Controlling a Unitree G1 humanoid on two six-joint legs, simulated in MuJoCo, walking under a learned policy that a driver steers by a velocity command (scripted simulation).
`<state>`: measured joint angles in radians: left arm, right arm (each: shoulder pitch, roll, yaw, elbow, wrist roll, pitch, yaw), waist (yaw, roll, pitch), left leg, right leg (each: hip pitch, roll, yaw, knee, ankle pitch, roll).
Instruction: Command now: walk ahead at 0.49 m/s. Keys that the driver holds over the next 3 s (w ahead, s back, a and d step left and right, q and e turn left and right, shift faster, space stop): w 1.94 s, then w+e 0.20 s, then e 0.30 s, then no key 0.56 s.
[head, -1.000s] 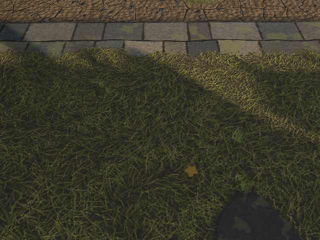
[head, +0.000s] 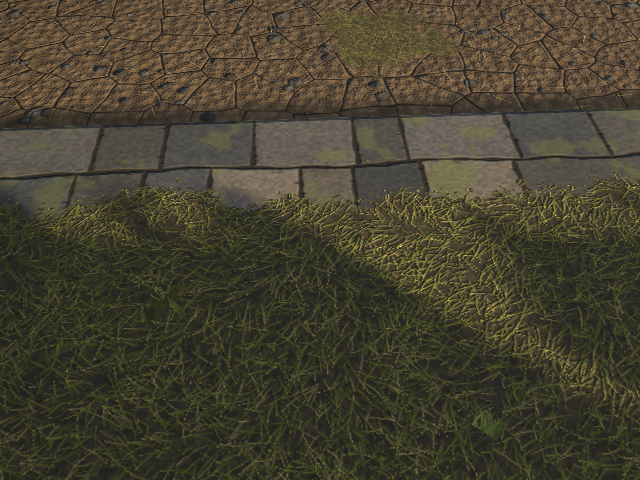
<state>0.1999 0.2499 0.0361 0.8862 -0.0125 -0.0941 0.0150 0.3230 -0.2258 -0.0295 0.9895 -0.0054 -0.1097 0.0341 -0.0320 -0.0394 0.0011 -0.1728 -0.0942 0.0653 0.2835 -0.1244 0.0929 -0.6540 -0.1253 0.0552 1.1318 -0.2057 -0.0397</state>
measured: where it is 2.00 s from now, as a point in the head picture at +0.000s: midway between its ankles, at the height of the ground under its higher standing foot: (330, 268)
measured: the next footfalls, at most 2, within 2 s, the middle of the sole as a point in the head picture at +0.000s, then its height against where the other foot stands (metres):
right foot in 0.30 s outside the picture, level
left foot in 0.86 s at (289, 423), level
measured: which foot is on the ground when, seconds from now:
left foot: down 0.00-0.32, up 0.34-0.84, down 0.86-1.00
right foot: up 0.00-0.28, down 0.30-0.86, up 0.88-1.00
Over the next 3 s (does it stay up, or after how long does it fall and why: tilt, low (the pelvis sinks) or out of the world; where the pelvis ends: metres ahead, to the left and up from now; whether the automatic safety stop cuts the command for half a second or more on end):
stays up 1.41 -0.03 -0.01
